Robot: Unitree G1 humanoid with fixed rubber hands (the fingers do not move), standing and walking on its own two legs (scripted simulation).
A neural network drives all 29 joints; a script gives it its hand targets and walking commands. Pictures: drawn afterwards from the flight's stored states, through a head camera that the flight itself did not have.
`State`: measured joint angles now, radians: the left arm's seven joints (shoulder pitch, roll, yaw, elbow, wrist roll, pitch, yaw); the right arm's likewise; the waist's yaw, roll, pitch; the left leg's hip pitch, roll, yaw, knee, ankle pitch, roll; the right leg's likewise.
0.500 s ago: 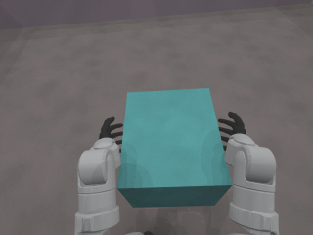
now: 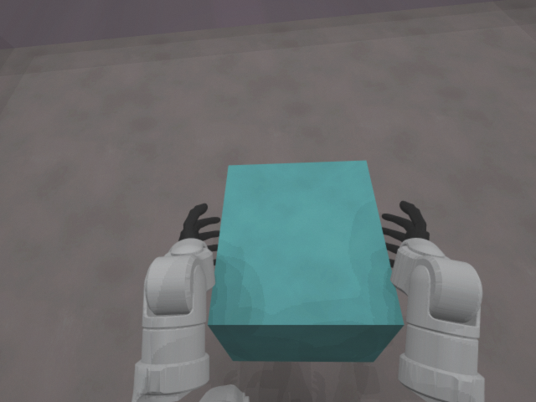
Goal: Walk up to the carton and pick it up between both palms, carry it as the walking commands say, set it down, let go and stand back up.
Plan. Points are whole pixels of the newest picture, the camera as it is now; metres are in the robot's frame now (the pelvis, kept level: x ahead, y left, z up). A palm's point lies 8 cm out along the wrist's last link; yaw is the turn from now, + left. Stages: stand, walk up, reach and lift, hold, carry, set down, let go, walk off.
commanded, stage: carry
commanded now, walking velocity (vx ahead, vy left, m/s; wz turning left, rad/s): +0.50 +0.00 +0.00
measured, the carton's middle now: (299, 261) +0.32 -0.01 -0.02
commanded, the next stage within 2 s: none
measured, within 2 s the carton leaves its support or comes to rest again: neither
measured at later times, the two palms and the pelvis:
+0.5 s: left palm (235, 91) +0.66 +0.11 +0.05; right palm (385, 98) +0.63 -0.18 +0.05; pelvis +0.35 +0.00 -0.02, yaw -2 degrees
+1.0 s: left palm (240, 22) +0.95 +0.12 +0.05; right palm (358, 21) +0.93 -0.17 +0.05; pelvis +0.64 +0.00 -0.01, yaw -5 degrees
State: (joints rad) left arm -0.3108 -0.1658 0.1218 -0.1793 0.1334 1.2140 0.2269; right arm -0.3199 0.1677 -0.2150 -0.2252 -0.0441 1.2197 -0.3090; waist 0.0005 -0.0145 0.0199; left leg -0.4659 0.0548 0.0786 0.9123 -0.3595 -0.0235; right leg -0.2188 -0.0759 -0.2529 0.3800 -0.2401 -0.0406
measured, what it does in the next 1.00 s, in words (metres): walks ahead: left foot, then right foot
